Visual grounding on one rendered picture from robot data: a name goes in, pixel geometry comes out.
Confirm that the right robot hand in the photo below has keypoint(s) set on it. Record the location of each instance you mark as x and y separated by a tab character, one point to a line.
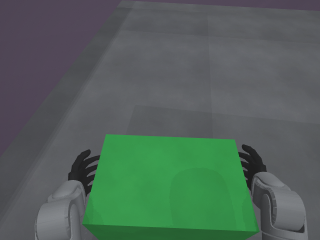
254	165

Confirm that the robot right forearm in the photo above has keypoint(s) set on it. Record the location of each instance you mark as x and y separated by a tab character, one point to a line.
282	211

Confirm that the carton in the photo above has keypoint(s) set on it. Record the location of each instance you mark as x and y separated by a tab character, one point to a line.
169	188

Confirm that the left robot hand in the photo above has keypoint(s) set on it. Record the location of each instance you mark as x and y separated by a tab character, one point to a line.
79	171

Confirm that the robot left forearm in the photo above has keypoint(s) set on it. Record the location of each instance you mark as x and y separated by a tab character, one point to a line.
59	217

